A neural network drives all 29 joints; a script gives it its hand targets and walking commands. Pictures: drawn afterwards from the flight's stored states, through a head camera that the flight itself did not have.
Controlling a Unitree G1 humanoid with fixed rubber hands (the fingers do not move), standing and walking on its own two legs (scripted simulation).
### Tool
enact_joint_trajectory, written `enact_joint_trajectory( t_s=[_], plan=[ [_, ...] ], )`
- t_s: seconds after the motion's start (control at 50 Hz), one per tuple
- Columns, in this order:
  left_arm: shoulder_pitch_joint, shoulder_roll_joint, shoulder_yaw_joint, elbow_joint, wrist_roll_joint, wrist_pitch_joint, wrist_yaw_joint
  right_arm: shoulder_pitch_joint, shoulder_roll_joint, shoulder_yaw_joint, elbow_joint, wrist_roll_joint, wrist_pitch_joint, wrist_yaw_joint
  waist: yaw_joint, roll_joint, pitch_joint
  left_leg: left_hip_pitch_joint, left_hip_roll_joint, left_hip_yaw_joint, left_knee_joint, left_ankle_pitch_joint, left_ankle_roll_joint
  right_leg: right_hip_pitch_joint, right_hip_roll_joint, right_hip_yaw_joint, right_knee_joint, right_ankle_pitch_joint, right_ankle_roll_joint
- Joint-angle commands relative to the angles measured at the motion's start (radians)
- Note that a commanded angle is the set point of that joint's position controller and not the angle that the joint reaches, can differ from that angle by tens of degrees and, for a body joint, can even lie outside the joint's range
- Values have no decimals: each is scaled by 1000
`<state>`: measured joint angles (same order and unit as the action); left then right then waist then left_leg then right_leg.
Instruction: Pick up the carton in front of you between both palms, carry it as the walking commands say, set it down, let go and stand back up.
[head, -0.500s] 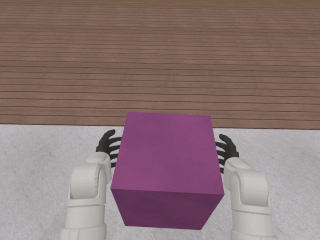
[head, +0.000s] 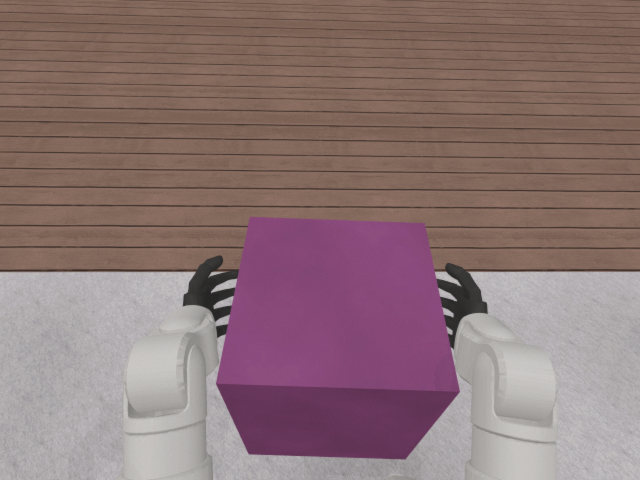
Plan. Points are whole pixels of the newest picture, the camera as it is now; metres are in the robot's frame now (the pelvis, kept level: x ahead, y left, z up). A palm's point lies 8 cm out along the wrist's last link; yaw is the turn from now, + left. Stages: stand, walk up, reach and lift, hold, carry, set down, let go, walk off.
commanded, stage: carry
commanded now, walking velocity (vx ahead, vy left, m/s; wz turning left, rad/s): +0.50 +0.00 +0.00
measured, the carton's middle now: (331, 345) +0.28 -0.01 +0.01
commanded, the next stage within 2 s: none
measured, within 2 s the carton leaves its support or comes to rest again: neither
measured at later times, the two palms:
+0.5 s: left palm (237, 154) +0.59 +0.14 +0.08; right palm (411, 150) +0.61 -0.16 +0.07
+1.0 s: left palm (237, 24) +0.98 +0.18 +0.14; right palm (373, 24) +0.98 -0.12 +0.15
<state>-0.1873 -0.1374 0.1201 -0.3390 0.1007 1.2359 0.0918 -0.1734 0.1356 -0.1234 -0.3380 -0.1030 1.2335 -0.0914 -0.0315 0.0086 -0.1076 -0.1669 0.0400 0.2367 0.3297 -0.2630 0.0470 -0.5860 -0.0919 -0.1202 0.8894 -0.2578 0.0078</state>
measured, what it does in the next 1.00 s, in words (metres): walks ahead: right foot, then left foot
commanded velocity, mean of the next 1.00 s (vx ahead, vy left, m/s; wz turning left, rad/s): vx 0.50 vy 0.00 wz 0.00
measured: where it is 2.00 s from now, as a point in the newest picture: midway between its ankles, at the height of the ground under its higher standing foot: (309, 197)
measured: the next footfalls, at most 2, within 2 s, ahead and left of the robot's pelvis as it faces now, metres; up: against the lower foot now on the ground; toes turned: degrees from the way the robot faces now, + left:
right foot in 0.18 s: +0.31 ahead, -0.11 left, +0.00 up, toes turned -11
left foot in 0.64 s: +0.64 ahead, +0.11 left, +0.00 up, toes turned +15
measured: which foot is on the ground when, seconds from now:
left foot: down 0.00-0.18, up 0.20-0.62, down 0.64-1.00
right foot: up 0.00-0.16, down 0.18-0.68, up 0.70-1.00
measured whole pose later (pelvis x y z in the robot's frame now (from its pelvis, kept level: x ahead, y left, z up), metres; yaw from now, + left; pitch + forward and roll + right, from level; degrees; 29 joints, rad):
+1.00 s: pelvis +0.68 +0.02 +0.00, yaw +1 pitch +4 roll -1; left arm -0.34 -0.14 0.16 -0.51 0.10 1.31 0.10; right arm -0.34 0.15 -0.17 -0.49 -0.08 1.30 -0.10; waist -0.02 -0.02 -0.05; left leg -0.08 0.03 0.23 0.29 -0.28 0.03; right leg -0.63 -0.11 -0.12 0.72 -0.13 -0.01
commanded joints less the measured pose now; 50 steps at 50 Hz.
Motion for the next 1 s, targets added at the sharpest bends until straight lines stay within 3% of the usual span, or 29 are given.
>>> enact_joint_trajectory(
  t_s=[0.0, 0.1, 0.14, 0.16, 0.18, 0.2, 0.22, 0.24, 0.26, 0.28, 0.32, 0.36, 0.42, 0.54, 0.58, 0.62, 0.64, 0.66, 0.68, 0.7, 0.74, 0.78, 0.82, 0.9, 0.98],
  plan=[
    [-379, -916, -704, -27, -339, -23, -231, -467, 910, 740, -83, 431, -13, 272, 13, 113, -178, 264, 218, -163, -113, 393, 75, -58, 14, -39, -209, 95, 3],
    [-363, -898, -713, -44, -341, -22, -235, -414, 877, 734, -63, 415, -18, 280, 12, 160, -115, 228, 198, -71, -53, 541, 40, 125, 59, -126, -379, 224, -30],
    [-347, -896, -711, -29, -345, -23, -243, -409, 867, 736, -62, 409, -18, 279, 34, 132, -171, 163, 157, 13, 159, 658, 2, 370, 125, -199, -435, 179, -42],
    [-337, -891, -707, -18, -347, -25, -248, -406, 859, 736, -61, 403, -19, 279, 49, 96, -231, 45, 128, 22, 325, 562, -25, 574, 98, -165, -428, 117, -47],
    [-330, -878, -700, -8, -344, -25, -252, -412, 852, 737, -59, 399, -17, 279, 66, -52, -294, -142, 86, 2, 590, 280, -58, 744, -137, 185, -522, -116, -100],
    [-342, -890, -703, 18, -345, -37, -258, -434, 857, 749, -85, 400, -17, 277, 59, -311, -332, -454, -49, -70, 853, -178, -86, 929, -365, 622, -649, -161, -240],
    [-342, -918, -713, 9, -367, -45, -262, -445, 867, 752, -78, 400, -24, 278, 57, -252, -299, -526, 0, -201, 970, -211, -51, 872, -363, 619, -679, -40, -254],
    [-362, -949, -725, -7, -379, -55, -264, -466, 899, 756, -84, 410, -34, 281, 56, -193, -286, -532, 42, -221, 995, -178, -25, 813, -325, 512, -657, 89, -237],
    [-387, -974, -738, -28, -390, -64, -266, -468, 928, 760, -80, 415, -46, 281, 52, -73, -285, -520, 78, -238, 962, -119, -14, 755, -310, 426, -643, 153, -211],
    [-411, -989, -749, -48, -398, -71, -266, -455, 949, 760, -74, 414, -57, 280, 50, -22, -269, -493, 100, -244, 892, -62, -12, 691, -287, 347, -653, 190, -181],
    [-406, -999, -765, -70, -413, -81, -269, -413, 970, 759, -67, 400, -74, 272, 47, -69, -275, -444, 96, -215, 771, -15, -18, 650, -251, 229, -684, 161, -147],
    [-374, -984, -774, -80, -421, -84, -276, -364, 971, 758, -59, 377, -88, 261, 48, -97, -251, -447, 84, -172, 646, 9, -33, 642, -225, 153, -711, 155, -147],
    [-347, -938, -773, -95, -426, -81, -284, -332, 946, 756, -73, 356, -92, 245, 47, -121, -187, -466, 65, -111, 435, 85, -50, 655, -186, 59, -710, 264, -140],
    [-323, -830, -731, -118, -396, -42, -268, -367, 842, 756, -142, 381, -44, 238, 53, -159, -76, -396, 26, -17, 214, 224, -27, 665, -156, -41, -686, 392, -111],
    [-322, -801, -717, -110, -381, -24, -261, -376, 811, 745, -138, 389, -23, 242, 48, -164, -71, -314, 11, 8, 182, 203, -11, 673, -154, -73, -612, 484, -93],
    [-339, -777, -711, -112, -375, -6, -255, -368, 792, 726, -113, 390, -7, 246, 23, -116, -158, -5, -69, 83, 142, 125, -5, 574, -88, -153, -346, 589, -53],
    [-365, -759, -708, -118, -377, 1, -252, -382, 783, 716, -114, 392, 0, 248, -1, -49, -219, 211, 39, -64, 127, 56, 2, 408, -69, -137, -149, 415, -25],
    [-421, -761, -721, -165, -392, 14, -249, -415, 770, 704, -100, 382, -4, 252, -6, 225, -296, 406, 329, -572, -1, -147, 153, 117, 45, -102, 185, 172, 30],
    [-463, -762, -725, -182, -399, 18, -250, -428, 800, 711, -109, 406, -1, 252, 3, 309, -286, 439, 396, -773, -124, 17, 204, -56, 107, 4, 356, -215, 21],
    [-498, -788, -729, -182, -407, 17, -248, -487, 812, 716, -161, 429, 2, 251, 5, 222, -286, 426, 385, -651, -82, 164, 190, -94, 45, 86, 451, -210, -7],
    [-531, -828, -726, -204, -419, 12, -241, -548, 845, 723, -211, 447, 4, 244, 9, 43, -282, 312, 334, -465, -49, 295, 127, -85, -30, 126, 394, -105, -39],
    [-528, -835, -719, -218, -416, 15, -227, -575, 844, 722, -244, 453, 12, 237, 20, 59, -297, 251, 293, -334, -83, 275, 79, -26, -44, 104, 280, -21, -34],
    [-512, -809, -711, -222, -400, 24, -211, -560, 805, 711, -255, 452, 28, 235, 18, 100, -285, 252, 267, -258, -109, 279, 83, -37, -34, 67, 183, 17, -21],
    [-571, -726, -702, -200, -382, 61, -191, -603, 704, 687, -226, 441, 68, 234, 13, 116, -213, 279, 217, -152, -116, 353, 94, -88, -17, 2, -64, 104, -5],
    [-740, -655, -688, -123, -400, 103, -187, -746, 618, 656, -134, 433, 102, 222, -17, 141, -133, 241, 185, -92, -90, 402, 96, -34, 29, -67, -259, 189, -34]
  ],
)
